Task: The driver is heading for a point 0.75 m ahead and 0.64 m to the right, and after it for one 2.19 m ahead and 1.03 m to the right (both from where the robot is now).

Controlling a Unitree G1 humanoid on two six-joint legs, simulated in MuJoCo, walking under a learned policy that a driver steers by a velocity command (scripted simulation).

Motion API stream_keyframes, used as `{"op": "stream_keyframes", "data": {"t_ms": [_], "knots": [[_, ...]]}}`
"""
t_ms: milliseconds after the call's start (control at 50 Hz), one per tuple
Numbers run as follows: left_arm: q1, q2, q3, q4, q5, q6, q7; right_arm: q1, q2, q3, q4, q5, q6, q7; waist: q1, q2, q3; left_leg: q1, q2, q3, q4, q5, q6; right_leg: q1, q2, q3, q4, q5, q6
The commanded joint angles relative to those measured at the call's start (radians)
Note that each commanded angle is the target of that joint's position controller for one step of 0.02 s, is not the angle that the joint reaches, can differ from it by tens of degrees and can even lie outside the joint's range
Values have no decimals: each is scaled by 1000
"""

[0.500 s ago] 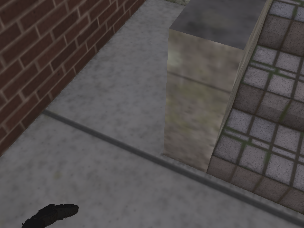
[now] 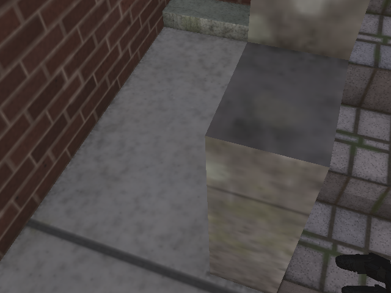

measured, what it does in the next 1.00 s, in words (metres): steps to the left, turning right: left foot, then right foot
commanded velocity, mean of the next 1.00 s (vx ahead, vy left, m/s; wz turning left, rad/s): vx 0.10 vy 0.14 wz -0.59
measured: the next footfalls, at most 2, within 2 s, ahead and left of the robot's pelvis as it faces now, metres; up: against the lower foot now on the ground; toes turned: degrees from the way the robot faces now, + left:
left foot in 0.06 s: +0.19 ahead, +0.13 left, +0.00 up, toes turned -3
right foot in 0.40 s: +0.12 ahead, +0.03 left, +0.00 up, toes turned -17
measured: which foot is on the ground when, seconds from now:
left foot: up 0.00-0.04, down 0.06-0.40, up 0.42-0.72, down 0.74-1.00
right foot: down 0.00-0.06, up 0.08-0.38, down 0.40-0.72, up 0.74-1.00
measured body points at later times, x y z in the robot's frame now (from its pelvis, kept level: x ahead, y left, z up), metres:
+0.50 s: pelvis +0.11 +0.12 +0.00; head +0.13 +0.08 +0.44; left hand +0.31 +0.35 -0.09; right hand +0.10 -0.16 -0.15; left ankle +0.15 +0.19 -0.68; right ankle +0.08 +0.04 -0.74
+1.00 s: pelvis +0.13 +0.20 +0.00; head +0.17 +0.21 +0.45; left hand +0.38 +0.38 -0.13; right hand +0.08 -0.11 -0.09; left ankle +0.21 +0.29 -0.74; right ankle +0.03 +0.14 -0.67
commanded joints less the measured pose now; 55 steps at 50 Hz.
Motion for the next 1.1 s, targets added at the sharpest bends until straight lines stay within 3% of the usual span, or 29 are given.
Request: {"op": "stream_keyframes", "data": {"t_ms": [20, 40, 60, 80, 100, 140, 220, 320, 380, 400, 420, 440, 480, 520, 600, 620, 660, 700, 720, 740, 760, 780, 820, 860, 940, 960, 980, 1040, 1100], "knots": [[-69, 171, 55, -53, 57, 2, -14, 130, -95, -29, 0, -35, 22, -15, -62, -213, -23, 120, 10, 62, -89, -31, 40, -1, -226, 98, 122, 849, -40], [-50, 141, 47, -57, 43, -6, -29, 225, -101, -40, 14, -48, 27, -35, -98, -183, -69, 310, -19, 105, -201, 80, 72, -57, -160, 70, 247, 917, -8], [-1, 99, 31, -62, 31, -19, -39, 277, -137, -48, 12, -47, 25, -48, -111, -83, -163, 536, 94, 44, -171, 440, 120, -171, -113, 43, 420, 623, 30], [129, 28, 15, -71, 19, -18, -39, 315, -245, -78, 15, -33, 43, -50, -78, 224, -349, 831, 380, -227, -53, 1132, 302, -399, 54, -92, 782, -284, 87], [109, 85, 14, -58, 49, 1, -21, 355, -173, -68, 21, 7, 57, -36, -117, 96, -410, 788, 412, -256, -86, 1117, 333, -458, 14, -167, 937, -402, 77], [-11, 105, 25, -49, 61, 15, -24, 258, -67, -33, 15, 9, 58, -40, -96, -34, -250, 579, 299, -98, -161, 732, 254, -445, -50, -165, 895, -256, 63], [-53, 84, 17, -48, 62, 57, -40, 208, -73, -28, 34, -11, 81, -50, -81, 71, -143, 416, 184, 33, -261, 392, 242, -346, -71, -239, 686, -183, 61], [-91, 52, -16, -58, 55, 78, -26, 215, -67, -17, 43, -26, 104, -59, -86, 91, -134, 350, 210, 54, -293, 141, 262, -216, -104, -282, 420, -139, -12], [-29, 57, -25, -50, 64, 70, -24, 203, -96, -17, 55, -13, 116, -68, -23, 32, -123, 207, 195, 111, -223, -55, 206, -22, -120, -270, 179, 8, -70], [-14, 87, -21, -50, 77, 64, -27, 228, -107, -21, 69, -8, 113, -73, 3, -85, -101, 84, 150, 161, -125, -215, 138, 78, -183, -152, 17, 73, -96], [-22, 216, 5, -86, 97, 70, -25, 259, -66, -7, 31, -5, 106, -74, -3, -401, -71, -147, 19, 262, 166, -511, 34, 137, -528, 334, -145, 47, -198], [15, 260, 26, -65, 94, 84, -8, 206, -148, -30, 13, -34, 116, -77, 21, -308, 14, -135, -27, 131, 394, -528, 1, -67, -613, 431, -160, 313, -336], [-102, 180, 5, -60, 70, 81, -15, 228, -141, -35, 34, -20, 134, -69, -76, -155, 58, -74, 4, 47, 525, -350, -25, -156, -450, 189, -121, 427, -264], [-173, 166, 4, -66, 61, 67, -28, 274, -138, -41, 67, -27, 136, -62, -106, -161, 9, -38, 6, 51, 507, -274, -39, -86, -329, 56, -68, 555, -190], [-104, 175, 12, -31, 59, 49, -53, 209, -95, -27, 45, 6, 132, -40, -68, -179, -47, -8, -4, 78, 388, -266, -62, -16, -292, 24, -24, 627, -160], [-153, 136, -1, 11, 14, 71, -62, 195, -60, -16, 7, 43, 105, -48, -127, -279, -56, 163, 7, 105, 233, -299, -59, -116, -141, -114, 15, 606, -145], [-141, 148, 8, 4, 43, 79, -79, 182, -77, -18, 13, 36, 96, -73, -75, -316, -66, 258, -57, 174, 102, -284, -55, -129, -146, -67, 35, 569, -134], [-183, 165, 10, -2, 48, 75, -85, 264, -94, -28, 38, 22, 92, -99, -115, -255, -64, 383, -60, 175, -120, -179, -44, -181, -172, 20, 74, 456, -85], [-182, 145, 4, 0, 51, 66, -80, 305, -120, -35, 43, 13, 78, -111, -130, -192, -64, 475, 16, 103, -205, -132, -27, -258, -145, 53, 124, 304, -42], [-139, 70, -13, -3, 58, 64, -74, 354, -203, -47, 39, 2, 65, -113, -125, 36, -90, 551, 288, -158, -295, -90, 14, -353, -42, -44, 339, 4, 10], [-99, 55, -15, -25, 70, 63, -74, 307, -316, -66, 20, 17, 78, -100, -102, 253, -97, 491, 492, -345, -275, 239, 163, -464, 64, -161, 556, -310, 54], [-132, 136, 1, -14, 85, 74, -81, 309, -280, -65, 22, 18, 86, -91, -131, 200, -96, 410, 485, -330, -293, 214, 246, -451, 6, -140, 751, -298, 56], [-102, 155, 20, 29, 65, 95, -94, 131, -177, -33, 3, 21, 100, -91, -50, 134, -12, 287, 329, -116, -308, 24, 182, -385, -36, -141, 841, -140, 68], [-79, 155, 21, 60, 43, 107, -107, 63, -150, -24, -7, 14, 105, -101, -35, 178, 0, 286, 242, 13, -295, 31, 160, -358, -42, -193, 838, -61, 95], [-171, 110, 1, 50, 51, 104, -110, 166, -166, -36, 43, 29, 94, -107, -106, 150, -3, 432, 288, 24, -280, 33, 191, -377, -58, -221, 650, -90, 99], [-176, 104, -3, 48, 49, 104, -114, 181, -175, -41, 54, 28, 93, -106, -116, 156, -9, 461, 311, 23, -275, 32, 195, -365, -70, -230, 593, -105, 90], [-207, 84, -15, 43, 54, 101, -118, 178, -178, -42, 62, 4, 88, -106, -118, 145, -24, 464, 317, 40, -261, 100, 196, -325, -78, -246, 547, -126, 80], [-200, 71, -28, 48, 46, 96, -119, 165, -196, -49, 85, 2, 88, -95, -122, 163, -62, 469, 329, 79, -216, 221, 193, -213, -86, -291, 374, -154, 47], [-115, 70, -29, 76, 47, 90, -112, 154, -207, -55, 114, 31, 92, -89, -80, 146, -60, 401, 328, 123, -136, 138, 148, -71, -72, -321, 98, 0, 9]]}}
Velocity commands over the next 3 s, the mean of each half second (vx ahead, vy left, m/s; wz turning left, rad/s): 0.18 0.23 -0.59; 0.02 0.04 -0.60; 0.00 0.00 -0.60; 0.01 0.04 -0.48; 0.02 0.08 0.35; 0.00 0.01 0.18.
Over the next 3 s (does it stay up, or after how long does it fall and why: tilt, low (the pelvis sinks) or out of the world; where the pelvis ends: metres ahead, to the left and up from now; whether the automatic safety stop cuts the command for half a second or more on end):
stays up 0.15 0.27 0.01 its command is cut before an obstacle from the start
